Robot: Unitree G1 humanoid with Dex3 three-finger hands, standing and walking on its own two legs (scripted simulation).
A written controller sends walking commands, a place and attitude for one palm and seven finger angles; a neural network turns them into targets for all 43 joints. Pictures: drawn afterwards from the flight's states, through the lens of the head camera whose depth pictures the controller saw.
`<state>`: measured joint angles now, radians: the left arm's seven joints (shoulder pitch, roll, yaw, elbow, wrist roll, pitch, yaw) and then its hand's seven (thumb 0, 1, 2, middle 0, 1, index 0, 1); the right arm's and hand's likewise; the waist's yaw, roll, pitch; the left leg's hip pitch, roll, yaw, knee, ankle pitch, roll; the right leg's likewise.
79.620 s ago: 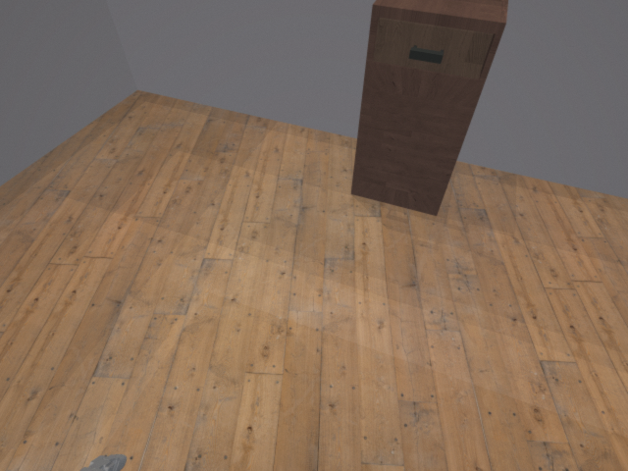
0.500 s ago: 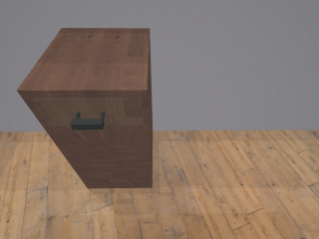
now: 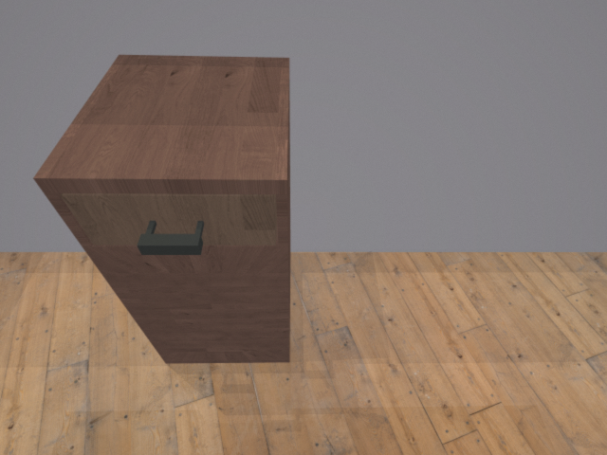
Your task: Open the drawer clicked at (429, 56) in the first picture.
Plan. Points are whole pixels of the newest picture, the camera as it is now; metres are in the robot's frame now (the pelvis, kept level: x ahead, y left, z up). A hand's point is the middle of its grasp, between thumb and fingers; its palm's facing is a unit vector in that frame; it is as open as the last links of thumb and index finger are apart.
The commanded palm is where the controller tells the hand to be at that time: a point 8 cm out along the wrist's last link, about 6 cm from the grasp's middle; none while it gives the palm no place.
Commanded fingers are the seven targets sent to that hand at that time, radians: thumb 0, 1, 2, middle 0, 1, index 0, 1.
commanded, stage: look again from close up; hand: left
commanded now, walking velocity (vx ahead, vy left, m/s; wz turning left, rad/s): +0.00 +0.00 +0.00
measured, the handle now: (173, 234) +0.48 +0.27 -0.05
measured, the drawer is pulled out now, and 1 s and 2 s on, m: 0.00 0.00 0.00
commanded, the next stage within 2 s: come to a stop and stand still in 0.42 s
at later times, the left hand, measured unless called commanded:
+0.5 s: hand out of the picture -0.01 +0.15 -0.17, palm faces +0.03 -0.98 -0.19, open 7.3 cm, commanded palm none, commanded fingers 0.00 0.90 0.90 -0.20 -0.30 -0.20 -0.30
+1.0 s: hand out of the picture -0.01 +0.13 -0.17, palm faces +0.05 -0.98 -0.18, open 7.3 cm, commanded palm none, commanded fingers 0.00 0.90 0.90 -0.20 -0.30 -0.20 -0.30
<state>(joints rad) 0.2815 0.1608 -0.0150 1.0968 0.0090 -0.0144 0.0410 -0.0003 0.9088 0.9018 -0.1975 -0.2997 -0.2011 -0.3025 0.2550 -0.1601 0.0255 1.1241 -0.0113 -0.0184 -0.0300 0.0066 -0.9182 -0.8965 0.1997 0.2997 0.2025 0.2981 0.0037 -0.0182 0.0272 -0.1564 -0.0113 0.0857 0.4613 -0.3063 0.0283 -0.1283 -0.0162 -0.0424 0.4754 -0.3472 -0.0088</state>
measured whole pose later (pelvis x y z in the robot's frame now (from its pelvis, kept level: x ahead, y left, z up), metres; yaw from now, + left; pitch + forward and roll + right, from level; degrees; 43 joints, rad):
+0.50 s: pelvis +0.00 -0.02 +0.00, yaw +0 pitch +0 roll +1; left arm 0.30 0.15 -0.02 1.12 0.01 -0.02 0.04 0.00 0.91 0.90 -0.20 -0.30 -0.20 -0.30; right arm 0.26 -0.15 0.03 1.15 -0.01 -0.01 -0.03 0.01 -0.92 -0.90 0.20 0.30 0.20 0.30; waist 0.01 -0.01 0.02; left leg -0.14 0.00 0.08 0.42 -0.29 0.01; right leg -0.11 0.00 -0.05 0.45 -0.34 -0.03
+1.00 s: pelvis +0.01 -0.03 +0.00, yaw +0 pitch +0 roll +1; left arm 0.32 0.13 -0.01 1.12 0.01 -0.02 0.04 0.00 0.91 0.90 -0.20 -0.30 -0.20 -0.30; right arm 0.27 -0.14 0.02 1.15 -0.01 -0.01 -0.04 0.01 -0.92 -0.90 0.20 0.30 0.20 0.30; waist 0.01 -0.02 0.01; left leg -0.14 0.03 0.06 0.43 -0.29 -0.02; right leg -0.10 0.03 -0.06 0.44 -0.34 -0.06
